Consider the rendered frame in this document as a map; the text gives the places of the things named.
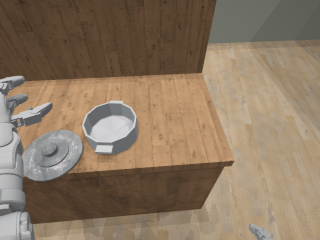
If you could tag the knob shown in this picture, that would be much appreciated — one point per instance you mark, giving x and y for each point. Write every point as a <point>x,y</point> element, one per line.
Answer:
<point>49,149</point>

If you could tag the table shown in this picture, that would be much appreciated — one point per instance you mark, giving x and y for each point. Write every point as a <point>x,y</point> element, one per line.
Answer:
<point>79,54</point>

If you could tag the pot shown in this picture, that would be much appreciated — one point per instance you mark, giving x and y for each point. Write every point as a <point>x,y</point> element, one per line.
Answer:
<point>111,128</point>

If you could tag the lid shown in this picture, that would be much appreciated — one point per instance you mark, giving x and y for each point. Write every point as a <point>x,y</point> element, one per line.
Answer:
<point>40,168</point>

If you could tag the left robot upper arm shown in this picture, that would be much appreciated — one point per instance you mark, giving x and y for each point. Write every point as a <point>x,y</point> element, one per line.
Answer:
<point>16,226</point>

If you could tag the robot left forearm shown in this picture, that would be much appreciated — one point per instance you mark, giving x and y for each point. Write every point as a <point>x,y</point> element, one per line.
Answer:
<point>12,197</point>

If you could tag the robot left hand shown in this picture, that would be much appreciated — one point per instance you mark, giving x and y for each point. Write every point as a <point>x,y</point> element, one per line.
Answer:
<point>7,105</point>

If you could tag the robot right hand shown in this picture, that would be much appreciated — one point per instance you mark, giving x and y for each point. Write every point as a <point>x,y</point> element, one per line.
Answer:
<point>260,233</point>

